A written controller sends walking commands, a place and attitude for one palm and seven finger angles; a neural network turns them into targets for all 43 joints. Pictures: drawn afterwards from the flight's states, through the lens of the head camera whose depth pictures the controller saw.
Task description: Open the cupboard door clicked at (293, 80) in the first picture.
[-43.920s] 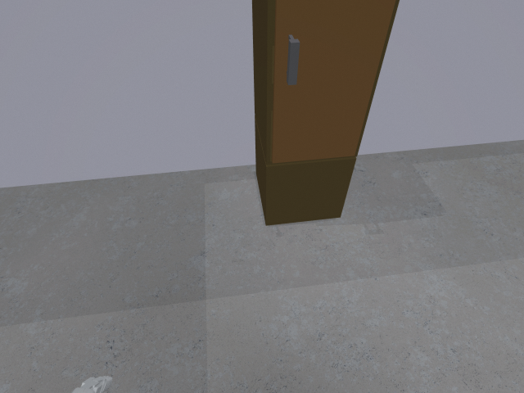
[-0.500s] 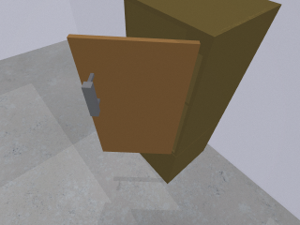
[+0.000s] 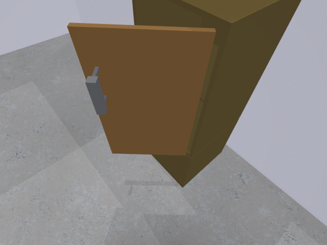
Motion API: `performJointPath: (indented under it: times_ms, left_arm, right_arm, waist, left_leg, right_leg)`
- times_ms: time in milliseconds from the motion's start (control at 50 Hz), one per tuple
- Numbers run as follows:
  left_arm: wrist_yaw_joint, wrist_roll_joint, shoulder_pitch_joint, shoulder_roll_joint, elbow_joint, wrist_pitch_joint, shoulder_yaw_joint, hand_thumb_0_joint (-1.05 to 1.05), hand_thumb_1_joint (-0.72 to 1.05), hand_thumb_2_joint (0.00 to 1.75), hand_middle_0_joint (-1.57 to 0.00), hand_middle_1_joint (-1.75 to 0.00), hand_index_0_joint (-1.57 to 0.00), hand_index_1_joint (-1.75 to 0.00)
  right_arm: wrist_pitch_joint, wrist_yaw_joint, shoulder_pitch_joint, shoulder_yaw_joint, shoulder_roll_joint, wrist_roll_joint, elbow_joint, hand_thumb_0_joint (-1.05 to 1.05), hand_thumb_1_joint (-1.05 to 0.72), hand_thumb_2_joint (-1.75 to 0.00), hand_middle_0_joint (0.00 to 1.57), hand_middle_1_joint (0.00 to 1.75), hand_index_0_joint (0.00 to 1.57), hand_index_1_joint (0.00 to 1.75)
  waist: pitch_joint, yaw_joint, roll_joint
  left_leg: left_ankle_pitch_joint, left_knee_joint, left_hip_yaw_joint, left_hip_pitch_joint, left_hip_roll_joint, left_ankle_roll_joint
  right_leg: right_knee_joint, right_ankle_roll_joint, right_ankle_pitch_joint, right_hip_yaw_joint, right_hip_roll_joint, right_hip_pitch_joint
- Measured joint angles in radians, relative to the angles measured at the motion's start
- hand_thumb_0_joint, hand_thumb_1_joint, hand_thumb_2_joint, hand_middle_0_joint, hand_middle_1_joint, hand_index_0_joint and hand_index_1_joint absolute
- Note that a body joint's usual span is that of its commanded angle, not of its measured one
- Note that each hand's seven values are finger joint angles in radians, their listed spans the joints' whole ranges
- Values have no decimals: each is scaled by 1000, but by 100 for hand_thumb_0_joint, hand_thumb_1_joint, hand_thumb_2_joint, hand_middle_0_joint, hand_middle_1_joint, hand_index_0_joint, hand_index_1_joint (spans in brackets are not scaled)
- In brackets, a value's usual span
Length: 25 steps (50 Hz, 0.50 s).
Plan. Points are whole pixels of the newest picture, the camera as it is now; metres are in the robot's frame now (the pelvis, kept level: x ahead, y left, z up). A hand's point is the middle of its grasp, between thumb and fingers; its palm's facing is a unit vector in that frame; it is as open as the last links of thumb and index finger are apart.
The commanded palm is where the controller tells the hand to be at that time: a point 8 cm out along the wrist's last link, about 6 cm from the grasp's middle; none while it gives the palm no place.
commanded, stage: come to a stop and stand still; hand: left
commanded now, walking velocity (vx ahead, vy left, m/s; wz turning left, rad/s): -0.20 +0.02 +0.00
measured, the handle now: (99, 91) +0.49 +0.22 +0.08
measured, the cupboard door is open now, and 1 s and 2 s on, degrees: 48 48 48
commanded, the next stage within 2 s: look again from close up in 1.10 s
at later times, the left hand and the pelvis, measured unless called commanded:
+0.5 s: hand out of the picture -0.01 +0.18 -0.18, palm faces +0.04 -0.99 -0.16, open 7.3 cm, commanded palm none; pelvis -0.02 +0.00 +0.00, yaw +2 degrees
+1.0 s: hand out of the picture +0.00 +0.14 -0.18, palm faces +0.05 -0.99 -0.15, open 7.3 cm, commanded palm none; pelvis +0.02 -0.02 +0.00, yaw +2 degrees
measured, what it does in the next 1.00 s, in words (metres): stands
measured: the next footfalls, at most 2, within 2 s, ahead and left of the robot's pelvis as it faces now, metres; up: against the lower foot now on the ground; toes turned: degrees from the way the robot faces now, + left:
none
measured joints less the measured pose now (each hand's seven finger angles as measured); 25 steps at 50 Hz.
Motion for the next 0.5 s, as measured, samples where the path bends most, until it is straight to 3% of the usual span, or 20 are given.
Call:
performJointPath:
  times_ms: [120,220,360,460,500]
  left_arm:
    - [-2,6,-12,-3,-39,7,5,0,91,90,-20,-30,-20,-30]
    - [-9,6,6,-3,-35,9,-5,0,91,90,-20,-30,-20,-30]
    - [-22,6,43,1,-18,14,8,1,91,90,-20,-30,-20,-30]
    - [-26,14,56,-14,-7,12,11,1,92,90,-20,-30,-20,-30]
    - [-26,13,65,-21,1,7,9,1,92,90,-20,-30,-20,-30]
  right_arm:
    - [22,10,-17,-15,-6,-3,-33,0,-90,-90,20,30,20,30]
    - [28,28,21,-14,-1,-8,-21,0,-91,-90,20,30,20,30]
    - [16,34,146,-3,20,-23,25,0,-91,-90,20,30,20,30]
    - [8,20,204,5,33,-14,44,0,-91,-90,20,30,20,30]
    - [6,16,214,8,38,-11,53,0,-90,-90,20,30,20,30]
  waist:
    - [14,-2,19]
    - [-24,-14,16]
    - [-79,-11,-16]
    - [-68,-19,-22]
    - [-65,-19,-20]
  left_leg:
    - [-1,71,-1,-62,18,-6]
    - [-31,100,-20,-83,27,-26]
    - [-28,83,-29,-68,28,-1]
    - [15,44,-25,-61,3,15]
    - [16,31,-24,-59,-7,15]
  right_leg:
    - [46,-12,10,-5,12,-50]
    - [25,-21,27,-28,17,-44]
    - [25,-14,-60,-35,22,-29]
    - [130,-12,-106,-10,0,-65]
    - [95,-7,-86,2,-9,-46]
